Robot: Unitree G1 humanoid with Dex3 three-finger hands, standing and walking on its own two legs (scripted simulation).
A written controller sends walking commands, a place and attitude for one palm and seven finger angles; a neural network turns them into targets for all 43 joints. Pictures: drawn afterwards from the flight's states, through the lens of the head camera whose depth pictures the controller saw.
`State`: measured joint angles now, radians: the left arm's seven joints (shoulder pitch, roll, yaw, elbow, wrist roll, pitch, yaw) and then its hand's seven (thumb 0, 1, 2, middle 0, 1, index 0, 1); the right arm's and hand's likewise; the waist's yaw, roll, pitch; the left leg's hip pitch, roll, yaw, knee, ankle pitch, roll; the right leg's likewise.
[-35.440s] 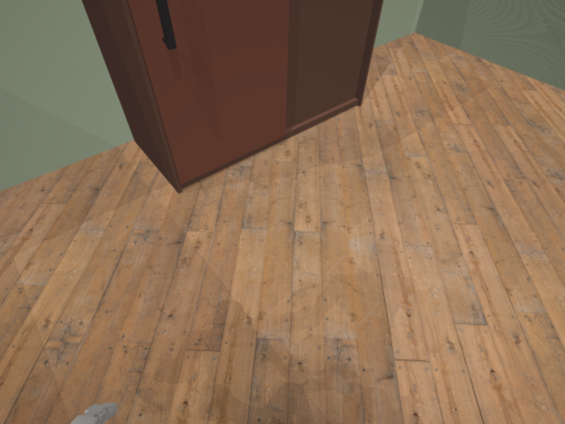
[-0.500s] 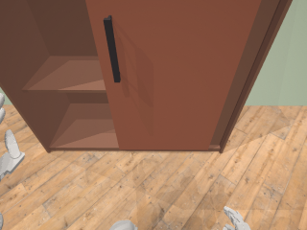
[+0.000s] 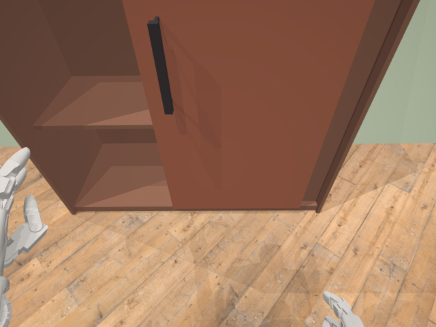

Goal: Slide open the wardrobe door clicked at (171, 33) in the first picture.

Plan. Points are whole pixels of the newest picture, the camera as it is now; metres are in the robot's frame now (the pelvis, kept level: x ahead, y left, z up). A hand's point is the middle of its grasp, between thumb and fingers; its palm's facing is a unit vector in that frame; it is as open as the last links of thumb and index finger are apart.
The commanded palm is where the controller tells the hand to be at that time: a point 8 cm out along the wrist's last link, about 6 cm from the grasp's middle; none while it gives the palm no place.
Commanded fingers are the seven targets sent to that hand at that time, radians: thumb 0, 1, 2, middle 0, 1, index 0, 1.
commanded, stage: let the arm hang, fingers relaxed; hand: left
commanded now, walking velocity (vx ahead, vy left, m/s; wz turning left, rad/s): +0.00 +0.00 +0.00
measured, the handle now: (163, 69) +0.80 +0.22 +0.10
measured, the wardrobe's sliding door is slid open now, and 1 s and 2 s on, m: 0.55 0.55 0.55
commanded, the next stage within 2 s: look to check the result in 1.06 s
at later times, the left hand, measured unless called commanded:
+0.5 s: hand out of the picture +0.02 +0.23 -0.16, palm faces -0.04 -0.97 -0.25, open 7.2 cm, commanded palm none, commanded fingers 0.00 0.90 0.90 -0.20 -0.30 -0.20 -0.30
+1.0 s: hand out of the picture +0.08 +0.22 -0.16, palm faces -0.05 -0.98 -0.20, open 7.3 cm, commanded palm none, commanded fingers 0.00 0.90 0.90 -0.20 -0.30 -0.20 -0.30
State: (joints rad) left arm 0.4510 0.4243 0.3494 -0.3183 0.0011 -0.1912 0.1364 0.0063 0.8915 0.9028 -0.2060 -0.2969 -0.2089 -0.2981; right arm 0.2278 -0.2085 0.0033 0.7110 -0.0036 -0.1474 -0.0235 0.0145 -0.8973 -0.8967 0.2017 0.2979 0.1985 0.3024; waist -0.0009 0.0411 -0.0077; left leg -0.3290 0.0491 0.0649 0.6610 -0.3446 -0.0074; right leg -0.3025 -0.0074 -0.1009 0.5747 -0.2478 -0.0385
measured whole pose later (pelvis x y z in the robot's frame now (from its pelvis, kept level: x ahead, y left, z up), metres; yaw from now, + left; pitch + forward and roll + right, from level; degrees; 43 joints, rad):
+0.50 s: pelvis +0.00 +0.02 +0.01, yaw +0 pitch +0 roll -1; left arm 0.25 0.25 -0.01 1.04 0.02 0.02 0.02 -0.01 0.94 0.90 -0.21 -0.30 -0.21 -0.30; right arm 0.28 -0.21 0.00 1.05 -0.03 0.03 -0.01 0.01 -0.90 -0.90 0.20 0.30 0.20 0.30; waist -0.01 -0.01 0.05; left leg -0.23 0.03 0.09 0.45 -0.22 0.02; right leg -0.24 -0.04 -0.10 0.41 -0.17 0.00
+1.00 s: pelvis +0.03 +0.04 +0.02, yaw -1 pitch +0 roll +0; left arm 0.17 0.19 -0.02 1.12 0.02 -0.01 0.03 0.00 0.92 0.90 -0.20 -0.30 -0.20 -0.30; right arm 0.21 -0.18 0.01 1.13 -0.02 0.00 -0.02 0.01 -0.91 -0.90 0.20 0.30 0.20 0.30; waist -0.01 -0.02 0.04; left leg -0.13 -0.01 0.13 0.36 -0.23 0.04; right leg -0.19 -0.06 -0.05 0.38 -0.18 0.03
